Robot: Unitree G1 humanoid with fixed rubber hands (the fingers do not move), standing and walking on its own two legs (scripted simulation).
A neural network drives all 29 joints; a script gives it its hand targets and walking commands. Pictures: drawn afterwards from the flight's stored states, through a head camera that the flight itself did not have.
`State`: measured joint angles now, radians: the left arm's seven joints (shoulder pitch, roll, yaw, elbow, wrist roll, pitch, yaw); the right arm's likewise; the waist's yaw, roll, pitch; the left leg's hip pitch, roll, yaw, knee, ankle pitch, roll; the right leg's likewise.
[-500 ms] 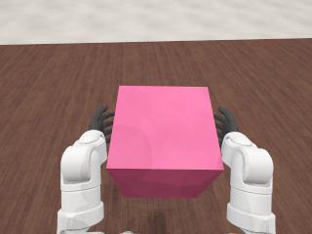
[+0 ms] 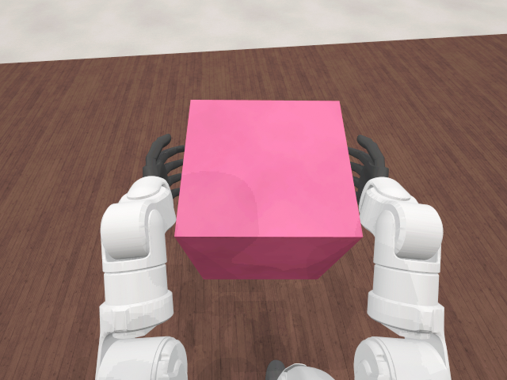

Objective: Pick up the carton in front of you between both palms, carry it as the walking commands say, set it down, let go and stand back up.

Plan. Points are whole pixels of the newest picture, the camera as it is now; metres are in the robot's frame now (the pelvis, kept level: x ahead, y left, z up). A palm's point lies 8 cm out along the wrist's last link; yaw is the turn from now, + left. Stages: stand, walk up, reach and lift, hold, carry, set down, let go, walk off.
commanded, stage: carry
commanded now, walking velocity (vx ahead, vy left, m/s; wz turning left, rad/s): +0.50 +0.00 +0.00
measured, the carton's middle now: (262, 201) +0.37 -0.01 +0.06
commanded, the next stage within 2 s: none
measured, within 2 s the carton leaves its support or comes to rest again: neither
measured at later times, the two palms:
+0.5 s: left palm (179, 71) +0.70 +0.16 +0.09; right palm (317, 73) +0.68 -0.14 +0.09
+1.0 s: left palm (202, 15) +1.01 +0.14 +0.07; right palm (306, 14) +1.01 -0.16 +0.06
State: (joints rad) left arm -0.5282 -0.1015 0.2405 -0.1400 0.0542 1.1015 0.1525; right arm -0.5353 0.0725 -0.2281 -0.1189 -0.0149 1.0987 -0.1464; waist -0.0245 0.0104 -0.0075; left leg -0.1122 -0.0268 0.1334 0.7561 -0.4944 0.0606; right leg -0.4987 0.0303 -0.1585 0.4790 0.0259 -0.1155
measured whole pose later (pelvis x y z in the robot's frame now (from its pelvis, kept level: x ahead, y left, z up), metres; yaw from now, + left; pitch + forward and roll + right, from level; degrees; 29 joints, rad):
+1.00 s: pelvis +0.67 +0.00 -0.05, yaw -1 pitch +5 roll +0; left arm -0.52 -0.09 0.22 -0.02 0.07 1.11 0.15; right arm -0.52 0.05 -0.22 -0.02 -0.02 1.12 -0.15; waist 0.02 0.02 -0.06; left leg -0.32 -0.05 0.02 1.21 -0.51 0.05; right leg -0.49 0.05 -0.15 0.60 -0.13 -0.14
